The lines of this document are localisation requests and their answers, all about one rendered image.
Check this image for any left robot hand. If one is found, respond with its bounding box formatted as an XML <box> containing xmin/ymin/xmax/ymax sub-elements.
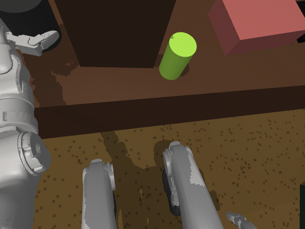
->
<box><xmin>0</xmin><ymin>18</ymin><xmax>59</xmax><ymax>56</ymax></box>

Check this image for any right robot hand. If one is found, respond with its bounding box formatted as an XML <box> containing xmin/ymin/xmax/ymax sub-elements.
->
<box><xmin>226</xmin><ymin>212</ymin><xmax>257</xmax><ymax>229</ymax></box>

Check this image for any left robot arm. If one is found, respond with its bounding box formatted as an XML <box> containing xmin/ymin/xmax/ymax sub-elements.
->
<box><xmin>0</xmin><ymin>44</ymin><xmax>51</xmax><ymax>229</ymax></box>

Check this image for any right robot foot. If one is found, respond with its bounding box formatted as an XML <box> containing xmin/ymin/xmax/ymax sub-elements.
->
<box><xmin>162</xmin><ymin>169</ymin><xmax>181</xmax><ymax>216</ymax></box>

